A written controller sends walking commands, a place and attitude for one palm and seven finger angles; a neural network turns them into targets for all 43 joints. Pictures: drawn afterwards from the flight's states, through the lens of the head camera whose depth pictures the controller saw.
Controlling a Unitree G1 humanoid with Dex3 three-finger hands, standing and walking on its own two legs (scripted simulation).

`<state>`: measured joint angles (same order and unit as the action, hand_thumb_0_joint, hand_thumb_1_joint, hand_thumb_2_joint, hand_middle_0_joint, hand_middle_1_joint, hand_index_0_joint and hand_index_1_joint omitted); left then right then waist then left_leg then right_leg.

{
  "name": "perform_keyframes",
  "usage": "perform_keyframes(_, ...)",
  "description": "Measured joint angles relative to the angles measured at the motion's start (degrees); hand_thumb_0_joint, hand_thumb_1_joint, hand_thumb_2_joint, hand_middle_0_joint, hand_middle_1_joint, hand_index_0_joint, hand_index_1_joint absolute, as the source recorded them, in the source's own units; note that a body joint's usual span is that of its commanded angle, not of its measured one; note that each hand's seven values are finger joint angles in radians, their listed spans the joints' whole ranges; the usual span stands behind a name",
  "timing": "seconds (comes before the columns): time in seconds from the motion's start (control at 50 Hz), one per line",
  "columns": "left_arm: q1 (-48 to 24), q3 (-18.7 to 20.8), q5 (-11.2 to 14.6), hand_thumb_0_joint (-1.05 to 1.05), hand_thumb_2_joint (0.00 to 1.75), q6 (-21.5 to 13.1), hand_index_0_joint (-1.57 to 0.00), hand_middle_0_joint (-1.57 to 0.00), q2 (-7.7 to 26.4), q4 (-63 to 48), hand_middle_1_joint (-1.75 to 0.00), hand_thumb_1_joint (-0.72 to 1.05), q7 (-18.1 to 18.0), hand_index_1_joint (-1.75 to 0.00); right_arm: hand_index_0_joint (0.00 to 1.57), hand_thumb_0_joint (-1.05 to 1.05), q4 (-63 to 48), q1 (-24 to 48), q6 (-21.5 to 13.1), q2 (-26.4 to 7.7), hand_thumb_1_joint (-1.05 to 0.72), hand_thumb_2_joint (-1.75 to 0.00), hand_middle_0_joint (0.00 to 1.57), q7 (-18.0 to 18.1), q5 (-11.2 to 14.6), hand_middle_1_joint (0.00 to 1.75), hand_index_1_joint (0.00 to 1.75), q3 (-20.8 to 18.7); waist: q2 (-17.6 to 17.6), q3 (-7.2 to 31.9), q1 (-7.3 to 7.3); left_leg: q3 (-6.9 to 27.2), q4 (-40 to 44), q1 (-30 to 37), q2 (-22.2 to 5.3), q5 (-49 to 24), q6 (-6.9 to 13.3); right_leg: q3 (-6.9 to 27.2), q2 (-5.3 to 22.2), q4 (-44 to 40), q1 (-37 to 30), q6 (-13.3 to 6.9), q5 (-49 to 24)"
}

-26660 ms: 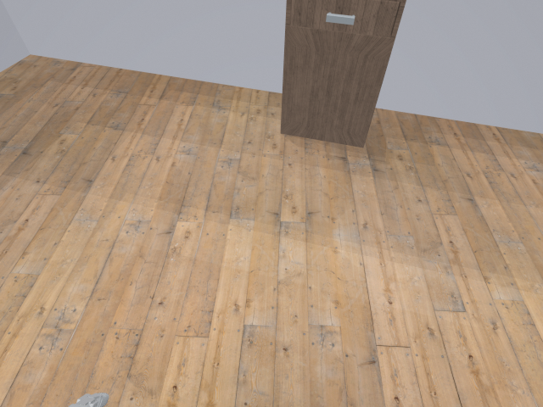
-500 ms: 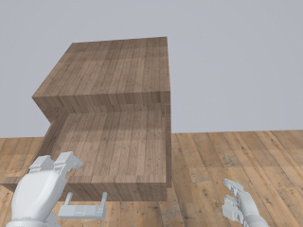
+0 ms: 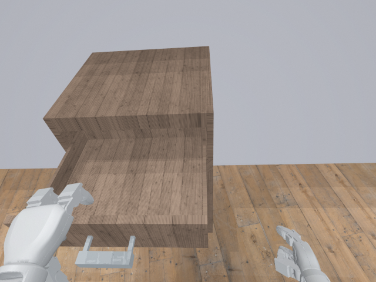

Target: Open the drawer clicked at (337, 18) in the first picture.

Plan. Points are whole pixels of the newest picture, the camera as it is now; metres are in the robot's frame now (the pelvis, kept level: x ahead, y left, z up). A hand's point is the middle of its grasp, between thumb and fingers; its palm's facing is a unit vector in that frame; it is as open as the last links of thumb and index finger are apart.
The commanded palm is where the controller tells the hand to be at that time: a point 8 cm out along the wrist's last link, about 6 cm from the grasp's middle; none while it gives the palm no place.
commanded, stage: draw the hand back to the body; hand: left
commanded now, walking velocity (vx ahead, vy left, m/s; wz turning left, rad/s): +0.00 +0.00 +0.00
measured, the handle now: (108, 249) +0.19 +0.24 -0.06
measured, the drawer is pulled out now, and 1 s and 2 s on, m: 0.30 0.30 0.30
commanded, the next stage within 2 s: step back with the hand held close in 1.18 s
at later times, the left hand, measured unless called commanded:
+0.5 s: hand (74, 206) +0.18 +0.22 +0.15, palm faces +0.34 -0.86 -0.37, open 12.8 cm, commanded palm +0.13 +0.26 +0.17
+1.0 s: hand (68, 202) +0.19 +0.23 +0.16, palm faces +0.40 -0.82 -0.42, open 8.5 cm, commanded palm +0.14 +0.27 +0.18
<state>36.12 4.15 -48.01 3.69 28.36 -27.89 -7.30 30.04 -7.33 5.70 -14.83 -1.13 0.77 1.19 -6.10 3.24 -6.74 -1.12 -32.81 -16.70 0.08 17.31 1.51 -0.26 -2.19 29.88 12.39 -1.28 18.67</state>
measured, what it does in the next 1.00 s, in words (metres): stands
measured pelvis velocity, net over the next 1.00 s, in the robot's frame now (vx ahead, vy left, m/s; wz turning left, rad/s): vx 0.01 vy -0.02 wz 0.03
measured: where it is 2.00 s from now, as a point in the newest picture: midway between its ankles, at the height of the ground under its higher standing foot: outside the picture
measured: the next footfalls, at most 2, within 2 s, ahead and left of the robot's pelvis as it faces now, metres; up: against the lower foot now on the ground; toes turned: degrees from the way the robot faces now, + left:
none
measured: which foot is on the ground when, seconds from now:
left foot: down 0.00-1.00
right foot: down 0.00-1.00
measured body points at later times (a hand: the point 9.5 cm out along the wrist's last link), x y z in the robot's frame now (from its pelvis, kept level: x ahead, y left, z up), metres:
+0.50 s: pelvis +0.01 +0.00 +0.01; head +0.00 -0.01 +0.46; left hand +0.16 +0.26 +0.17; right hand +0.20 -0.20 -0.07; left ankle +0.00 +0.10 -0.73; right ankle -0.03 -0.11 -0.73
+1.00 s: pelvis +0.01 -0.02 +0.01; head +0.01 -0.04 +0.46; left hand +0.16 +0.27 +0.18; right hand +0.23 -0.22 -0.07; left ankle +0.00 +0.10 -0.73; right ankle -0.03 -0.11 -0.73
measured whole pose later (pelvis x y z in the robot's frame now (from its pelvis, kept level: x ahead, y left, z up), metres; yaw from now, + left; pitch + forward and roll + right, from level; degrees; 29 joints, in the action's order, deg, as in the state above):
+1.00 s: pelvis +0.01 -0.02 +0.01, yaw +1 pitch -2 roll +0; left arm 31.2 16.0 3.9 -4.8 18.7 -26.6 -5.6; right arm 35.4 -8.3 -5.3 -12.6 4.0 0.4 0.7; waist -4.1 -0.9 -4.0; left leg 0.5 -23.0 -7.1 0.1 13.6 0.2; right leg -1.6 -2.3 19.9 2.3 -2.4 15.4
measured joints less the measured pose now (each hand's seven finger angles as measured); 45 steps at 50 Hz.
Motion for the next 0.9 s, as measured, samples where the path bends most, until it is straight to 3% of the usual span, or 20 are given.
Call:
perform_keyframes(0.2,-0.79,1.66,0.55,0.00,0.30,-1.86,-0.32,-0.32,1.33,-0.28,-1.20,-0.49,-0.03,-1.20,0.20,0.02,0.30,0.11,-0.43,-0.32,-0.91,-0.90,0.20,0.85,0.03,0.30,0.30,-0.62,0.21,-0.76,-0.19,0.21,0.08,-0.05,0.24,-0.42,0.28,-0.24,0.23,-0.48,-0.23,0.28,-0.52)
perform_keyframes(0.24,-1.38,3.32,20.07,0.00,0.30,-3.55,-0.32,-0.32,-2.37,0.24,-1.20,-0.49,0.36,-1.20,0.20,0.02,0.20,0.37,-2.58,0.35,-0.91,-0.90,0.20,1.78,0.46,0.30,0.30,-0.49,0.06,-2.85,1.11,0.47,0.55,1.71,0.56,-0.56,0.44,-0.50,0.51,-0.88,-2.08,0.36,-0.54)
perform_keyframes(0.26,-1.50,4.02,28.18,-0.01,0.30,-4.49,-0.32,-0.32,-4.76,0.63,-1.19,-0.48,0.56,-1.19,0.20,0.02,0.25,0.17,-4.26,1.01,-0.91,-0.90,0.20,2.59,0.53,0.30,0.30,-0.21,0.41,-3.64,1.70,0.46,1.07,2.68,0.75,-0.69,0.48,-0.50,0.70,-1.06,-2.92,0.40,-0.49)
perform_keyframes(0.28,-1.59,4.41,34.24,-0.01,0.31,-5.28,-0.32,-0.32,-6.84,0.94,-1.19,-0.47,0.69,-1.19,0.20,0.02,0.34,-0.35,-5.86,1.70,-0.91,-0.90,0.20,3.44,0.48,0.30,0.30,0.17,0.91,-4.07,2.14,0.49,1.68,3.56,0.89,-0.87,0.48,-0.52,0.83,-1.43,-3.70,0.42,-0.48)
perform_keyframes(0.32,-1.90,4.39,41.84,-0.01,0.32,-6.21,-0.32,-0.32,-9.65,0.67,-1.17,-0.45,0.73,-1.17,0.20,0.02,0.73,-1.94,-8.81,2.92,-0.91,-0.90,0.20,4.79,0.12,0.30,0.30,0.95,2.08,-4.23,2.50,0.65,2.91,5.09,1.03,-1.20,0.39,-0.65,0.95,-2.48,-5.22,0.37,-0.62)
perform_keyframes(0.36,-2.24,4.32,45.72,-0.01,0.33,-6.97,-0.31,-0.31,-10.85,-0.34,-1.14,-0.41,0.58,-1.15,0.20,0.02,1.61,-3.36,-11.11,3.75,-0.91,-0.90,0.20,5.41,-0.25,0.30,0.30,1.65,3.09,-4.03,2.67,0.86,3.91,6.32,1.06,-1.42,0.21,-0.83,0.95,-3.64,-6.58,0.25,-0.85)
perform_keyframes(0.44,-3.20,5.51,48.98,-0.01,0.38,-8.58,-0.30,-0.31,-10.92,-1.65,-1.08,-0.31,0.60,-1.08,0.20,0.02,3.65,-4.37,-13.26,4.27,-0.90,-0.90,0.20,5.17,-0.61,0.30,0.30,2.27,3.78,-3.86,3.12,1.10,5.25,7.79,0.96,-1.69,-0.05,-1.02,0.82,-5.53,-8.34,0.06,-1.40)
perform_keyframes(0.52,-3.84,7.90,50.31,-0.01,0.43,-9.45,-0.29,-0.29,-9.93,-1.39,-1.00,-0.19,1.20,-1.00,0.20,0.02,5.03,-3.90,-13.18,4.07,-0.90,-0.90,0.20,4.71,-0.74,0.30,0.30,1.86,3.57,-4.00,3.50,1.01,6.49,8.35,0.79,-2.19,-0.16,-0.89,0.65,-6.99,-8.94,-0.02,-2.09)
perform_keyframes(0.9,-4.22,11.88,51.77,0.00,0.71,-8.63,-0.24,-0.25,-9.11,0.63,-0.58,0.45,1.64,-0.58,0.20,0.02,5.58,-1.31,-11.17,2.04,-0.90,-0.90,0.20,5.20,-0.37,0.30,0.30,-0.66,2.26,-4.04,2.76,1.51,9.41,9.28,0.29,-3.55,-0.98,-1.32,0.10,-9.69,-9.85,-0.79,-3.19)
